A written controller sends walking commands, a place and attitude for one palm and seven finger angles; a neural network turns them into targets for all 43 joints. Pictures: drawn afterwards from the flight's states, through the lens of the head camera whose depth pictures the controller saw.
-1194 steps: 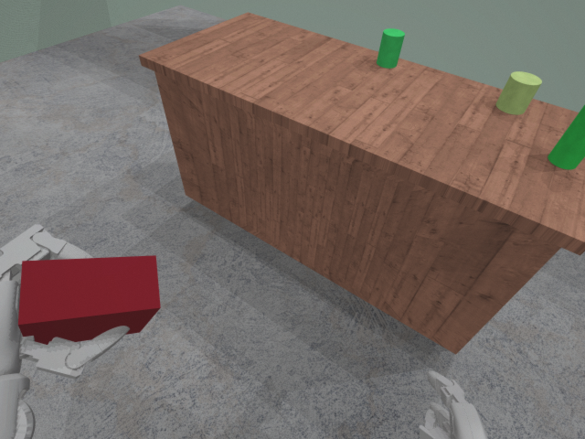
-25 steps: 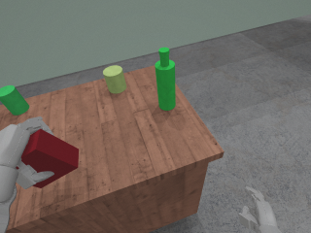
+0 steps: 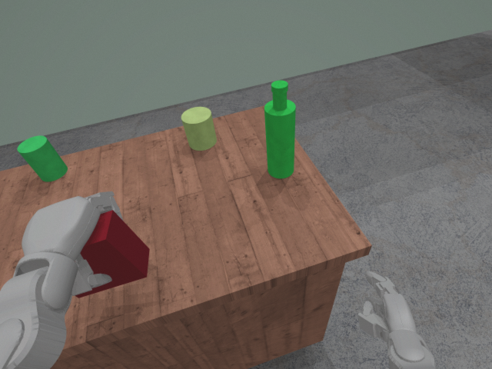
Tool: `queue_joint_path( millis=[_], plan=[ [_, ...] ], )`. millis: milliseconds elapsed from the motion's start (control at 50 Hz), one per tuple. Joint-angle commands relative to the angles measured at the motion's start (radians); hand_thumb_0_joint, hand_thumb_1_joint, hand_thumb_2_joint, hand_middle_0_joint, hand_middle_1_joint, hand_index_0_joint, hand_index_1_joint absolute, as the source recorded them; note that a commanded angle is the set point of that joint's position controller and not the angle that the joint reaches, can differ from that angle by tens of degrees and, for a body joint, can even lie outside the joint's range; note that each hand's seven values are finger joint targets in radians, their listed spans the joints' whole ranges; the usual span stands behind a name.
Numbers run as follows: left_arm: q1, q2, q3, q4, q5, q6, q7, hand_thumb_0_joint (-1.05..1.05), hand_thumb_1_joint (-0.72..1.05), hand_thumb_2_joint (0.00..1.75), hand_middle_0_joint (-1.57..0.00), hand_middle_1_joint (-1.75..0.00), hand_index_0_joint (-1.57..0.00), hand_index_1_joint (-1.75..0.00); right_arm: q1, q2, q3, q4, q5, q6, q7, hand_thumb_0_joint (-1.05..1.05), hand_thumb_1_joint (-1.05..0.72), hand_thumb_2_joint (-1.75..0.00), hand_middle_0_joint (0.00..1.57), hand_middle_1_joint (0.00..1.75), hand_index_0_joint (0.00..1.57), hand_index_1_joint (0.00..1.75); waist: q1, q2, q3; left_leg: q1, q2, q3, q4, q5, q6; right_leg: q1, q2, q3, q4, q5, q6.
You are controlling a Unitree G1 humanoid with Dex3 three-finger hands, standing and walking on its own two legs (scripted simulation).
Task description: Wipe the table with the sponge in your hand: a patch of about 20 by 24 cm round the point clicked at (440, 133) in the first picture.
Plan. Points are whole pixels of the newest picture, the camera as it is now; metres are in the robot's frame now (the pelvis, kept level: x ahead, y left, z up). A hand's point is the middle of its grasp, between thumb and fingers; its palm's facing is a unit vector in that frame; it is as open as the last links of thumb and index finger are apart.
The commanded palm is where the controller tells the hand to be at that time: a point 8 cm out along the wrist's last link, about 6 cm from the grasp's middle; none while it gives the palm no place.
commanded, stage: turn the palm down, sponge in hand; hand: left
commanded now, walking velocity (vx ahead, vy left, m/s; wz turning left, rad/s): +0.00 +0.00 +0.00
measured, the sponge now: (101, 261) +0.22 +0.27 +0.09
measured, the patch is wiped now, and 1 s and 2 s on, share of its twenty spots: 0.00 0.00 0.00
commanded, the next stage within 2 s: move the sponge above the wiping area in 0.62 s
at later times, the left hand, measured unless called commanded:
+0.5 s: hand (78, 235) +0.24 +0.29 +0.14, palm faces +0.07 -0.06 -1.00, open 9.8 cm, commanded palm +0.20 +0.30 +0.22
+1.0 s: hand (64, 223) +0.24 +0.31 +0.15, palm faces +0.15 -0.04 -0.99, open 9.8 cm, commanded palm +0.20 +0.29 +0.21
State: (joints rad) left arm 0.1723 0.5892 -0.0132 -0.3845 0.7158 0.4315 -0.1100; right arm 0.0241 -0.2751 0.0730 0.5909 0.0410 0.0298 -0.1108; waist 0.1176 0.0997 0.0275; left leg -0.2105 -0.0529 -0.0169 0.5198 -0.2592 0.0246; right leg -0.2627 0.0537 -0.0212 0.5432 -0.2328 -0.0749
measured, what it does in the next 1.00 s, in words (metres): stands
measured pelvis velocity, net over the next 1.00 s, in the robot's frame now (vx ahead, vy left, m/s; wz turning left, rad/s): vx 0.00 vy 0.02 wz -0.02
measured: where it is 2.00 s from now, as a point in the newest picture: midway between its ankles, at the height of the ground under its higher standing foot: outside the picture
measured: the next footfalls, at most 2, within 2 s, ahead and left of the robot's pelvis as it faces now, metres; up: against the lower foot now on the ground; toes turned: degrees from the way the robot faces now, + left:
none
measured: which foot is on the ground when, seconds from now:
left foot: down 0.00-1.00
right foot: down 0.00-1.00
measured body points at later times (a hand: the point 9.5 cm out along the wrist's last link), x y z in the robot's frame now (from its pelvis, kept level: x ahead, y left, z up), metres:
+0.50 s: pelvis +0.00 +0.02 +0.01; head +0.00 -0.02 +0.45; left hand +0.23 +0.29 +0.19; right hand +0.26 -0.17 -0.07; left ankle +0.01 +0.11 -0.73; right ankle +0.04 -0.07 -0.73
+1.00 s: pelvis +0.00 +0.02 +0.01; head -0.01 -0.03 +0.46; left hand +0.23 +0.31 +0.21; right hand +0.26 -0.17 -0.07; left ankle +0.01 +0.11 -0.73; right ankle +0.04 -0.07 -0.73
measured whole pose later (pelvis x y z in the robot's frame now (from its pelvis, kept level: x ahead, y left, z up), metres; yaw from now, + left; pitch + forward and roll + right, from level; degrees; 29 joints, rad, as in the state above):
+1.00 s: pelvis +0.00 +0.02 +0.01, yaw -1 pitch -4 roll +1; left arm 0.06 0.57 -0.03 -0.27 0.87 0.45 -0.03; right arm -0.01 -0.26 0.06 0.69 0.03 0.03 -0.07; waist 0.16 0.10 0.02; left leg -0.12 -0.06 0.00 0.41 -0.21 0.04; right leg -0.18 0.05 0.01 0.43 -0.18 -0.06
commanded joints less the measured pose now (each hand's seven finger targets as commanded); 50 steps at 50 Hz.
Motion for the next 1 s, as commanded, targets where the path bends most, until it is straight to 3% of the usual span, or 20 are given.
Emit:
queue_joint_path(
  millis=[0,20,80,160,200,220,320,400,440,500,520,620,720,780,800,820,840,900,920,980],
  plan=[
    [-0.310,0.398,0.358,-0.263,0.130,-0.088,0.146,0.00,0.10,1.30,-1.20,-1.60,-1.20,-1.60,-0.235,-0.070,-0.028,-0.145,-0.021,-0.080,0.003,0.00,-0.90,-0.90,0.20,0.30,0.20,0.30,0.047,0.031,-0.270,0.042,0.021,-0.113,-0.083,0.179,0.012,0.154,-0.049,0.225,-0.134,0.013,-0.021],
    [-0.338,0.328,0.303,-0.233,0.138,-0.079,0.168,0.00,0.10,1.30,-1.20,-1.60,-1.20,-1.60,-0.226,-0.062,-0.029,-0.138,-0.024,-0.074,0.009,0.00,-0.90,-0.90,0.20,0.30,0.20,0.30,0.039,0.048,-0.271,0.039,0.024,-0.103,-0.086,0.204,0.008,0.157,-0.059,0.200,-0.132,0.045,-0.021],
    [-0.355,0.276,0.274,-0.119,0.126,-0.004,0.211,0.00,0.10,1.30,-1.20,-1.60,-1.20,-1.60,-0.232,-0.075,-0.041,-0.112,-0.009,-0.046,0.025,0.00,-0.90,-0.90,0.20,0.30,0.20,0.30,0.041,0.039,-0.225,0.030,0.034,-0.104,-0.117,0.210,-0.012,0.144,-0.060,0.200,-0.150,0.068,-0.023],
    [-0.317,0.183,0.174,-0.041,0.096,0.078,0.152,0.00,0.10,1.30,-1.20,-1.60,-1.20,-1.60,-0.271,-0.081,-0.033,-0.122,0.012,-0.027,0.027,0.00,-0.90,-0.90,0.20,0.30,0.20,0.30,0.019,-0.073,-0.176,0.011,0.030,-0.089,-0.138,0.181,-0.005,0.144,-0.063,0.161,-0.167,0.070,0.001],
    [-0.288,0.117,0.115,-0.049,0.097,0.103,0.114,0.00,0.10,1.30,-1.20,-1.60,-1.20,-1.60,-0.321,-0.072,-0.026,-0.139,0.026,-0.038,0.026,0.00,-0.90,-0.90,0.20,0.30,0.20,0.30,0.015,-0.060,-0.151,0.021,0.025,-0.088,-0.142,0.166,0.002,0.123,-0.054,0.166,-0.174,0.059,-0.005],
    [-0.261,0.078,0.070,-0.055,0.084,0.103,0.096,0.00,0.10,1.30,-1.20,-1.60,-1.20,-1.60,-0.286,-0.076,-0.031,-0.142,0.027,-0.042,0.028,0.00,-0.90,-0.90,0.20,0.30,0.20,0.30,0.005,-0.076,-0.168,0.013,0.031,-0.081,-0.144,0.155,0.007,0.136,-0.062,0.127,-0.168,0.062,0.009],
    [-0.295,0.172,0.107,-0.197,0.141,0.071,0.066,0.00,0.10,1.30,-1.20,-1.60,-1.20,-1.60,-0.294,-0.075,-0.029,-0.160,0.013,-0.055,0.022,0.00,-0.90,-0.90,0.20,0.30,0.20,0.30,0.014,-0.039,-0.250,0.033,0.029,-0.094,-0.154,0.144,0.022,0.183,-0.054,0.130,-0.137,0.051,0.006],
    [-0.446,0.382,0.264,-0.284,0.250,0.017,0.115,0.00,0.10,1.30,-1.20,-1.60,-1.20,-1.60,-0.318,-0.077,-0.024,-0.132,-0.018,-0.056,0.021,0.00,-0.90,-0.90,0.20,0.30,0.20,0.30,0.058,0.085,-0.306,0.051,0.034,-0.145,-0.170,0.203,0.024,0.249,-0.028,0.198,-0.105,0.088,-0.027],
    [-0.438,0.339,0.244,-0.195,0.264,0.000,0.146,0.00,0.10,1.30,-1.20,-1.60,-1.20,-1.60,-0.274,-0.064,-0.027,-0.109,-0.025,-0.062,0.027,0.00,-0.90,-0.90,0.20,0.30,0.20,0.30,0.061,0.050,-0.293,0.075,0.035,-0.144,-0.165,0.259,0.013,0.219,-0.039,0.182,-0.125,0.098,-0.032],
    [-0.425,0.286,0.242,-0.092,0.209,0.033,0.166,0.00,0.10,1.30,-1.20,-1.60,-1.20,-1.60,-0.319,-0.067,-0.032,-0.092,-0.004,-0.065,0.038,0.00,-0.90,-0.90,0.20,0.30,0.20,0.30,0.064,0.013,-0.199,0.072,0.034,-0.146,-0.175,0.214,-0.001,0.172,-0.038,0.219,-0.171,0.067,-0.046],
    [-0.415,0.214,0.188,-0.070,0.177,0.045,0.161,0.00,0.10,1.30,-1.20,-1.60,-1.20,-1.60,-0.305,-0.065,-0.037,-0.090,0.002,-0.063,0.040,0.00,-0.90,-0.90,0.20,0.30,0.20,0.30,0.044,-0.002,-0.202,0.067,0.039,-0.123,-0.172,0.205,-0.003,0.167,-0.052,0.181,-0.172,0.070,-0.026],
    [-0.296,0.074,0.061,-0.056,0.104,0.097,0.079,0.00,0.10,1.30,-1.20,-1.60,-1.20,-1.60,-0.311,-0.071,-0.036,-0.113,0.025,-0.059,0.036,0.00,-0.90,-0.90,0.20,0.30,0.20,0.30,0.019,-0.030,-0.164,0.045,0.031,-0.100,-0.185,0.153,0.000,0.151,-0.057,0.137,-0.183,0.073,-0.003],
    [-0.303,0.145,0.090,-0.152,0.151,0.079,0.057,0.00,0.10,1.30,-1.20,-1.60,-1.20,-1.60,-0.293,-0.075,-0.030,-0.136,0.014,-0.054,0.030,0.00,-0.90,-0.90,0.20,0.30,0.20,0.30,0.013,-0.051,-0.221,0.039,0.031,-0.102,-0.184,0.134,0.014,0.183,-0.049,0.139,-0.159,0.056,0.001],
    [-0.396,0.273,0.171,-0.156,0.219,0.047,0.080,0.00,0.10,1.30,-1.20,-1.60,-1.20,-1.60,-0.281,-0.080,-0.028,-0.125,-0.006,-0.043,0.021,0.00,-0.90,-0.90,0.20,0.30,0.20,0.30,0.033,-0.042,-0.255,0.050,0.025,-0.114,-0.187,0.160,0.015,0.206,-0.049,0.165,-0.153,0.055,-0.007],
    [-0.441,0.341,0.229,-0.183,0.244,0.040,0.097,0.00,0.10,1.30,-1.20,-1.60,-1.20,-1.60,-0.310,-0.084,-0.027,-0.120,-0.009,-0.051,0.020,0.00,-0.90,-0.90,0.20,0.30,0.20,0.30,0.045,-0.002,-0.260,0.047,0.024,-0.126,-0.187,0.147,0.019,0.223,-0.033,0.207,-0.148,0.046,-0.023],
    [-0.456,0.293,0.195,-0.179,0.257,0.024,0.111,0.00,0.10,1.30,-1.20,-1.60,-1.20,-1.60,-0.296,-0.068,-0.026,-0.122,-0.015,-0.057,0.024,0.00,-0.90,-0.90,0.20,0.30,0.20,0.30,0.046,-0.002,-0.296,0.058,0.023,-0.119,-0.179,0.185,0.017,0.235,-0.043,0.182,-0.140,0.060,-0.020],
    [-0.443,0.303,0.205,-0.155,0.270,0.012,0.126,0.00,0.10,1.30,-1.20,-1.60,-1.20,-1.60,-0.282,-0.068,-0.029,-0.111,-0.019,-0.061,0.027,0.00,-0.90,-0.90,0.20,0.30,0.20,0.30,0.056,0.021,-0.294,0.077,0.023,-0.123,-0.174,0.219,0.014,0.226,-0.043,0.192,-0.147,0.081,-0.029],
    [-0.377,0.288,0.243,-0.121,0.214,0.004,0.151,0.00,0.10,1.30,-1.20,-1.60,-1.20,-1.60,-0.306,-0.068,-0.038,-0.094,-0.011,-0.073,0.035,0.00,-0.90,-0.90,0.20,0.30,0.20,0.30,0.066,0.009,-0.256,0.101,0.025,-0.132,-0.164,0.232,0.009,0.202,-0.039,0.228,-0.176,0.095,-0.041],
    [-0.369,0.207,0.184,-0.092,0.187,0.009,0.150,0.00,0.10,1.30,-1.20,-1.60,-1.20,-1.60,-0.292,-0.059,-0.039,-0.092,-0.006,-0.074,0.037,0.00,-0.90,-0.90,0.20,0.30,0.20,0.30,0.045,-0.010,-0.245,0.096,0.030,-0.112,-0.159,0.228,0.006,0.190,-0.055,0.196,-0.179,0.098,-0.025],
    [-0.364,0.150,0.118,-0.003,0.155,0.061,0.125,0.00,0.10,1.30,-1.20,-1.60,-1.20,-1.60,-0.296,-0.075,-0.039,-0.082,0.007,-0.059,0.037,0.00,-0.90,-0.90,0.20,0.30,0.20,0.30,0.030,-0.024,-0.160,0.060,0.028,-0.106,-0.179,0.170,-0.003,0.146,-0.062,0.176,-0.203,0.067,-0.012]
  ],
)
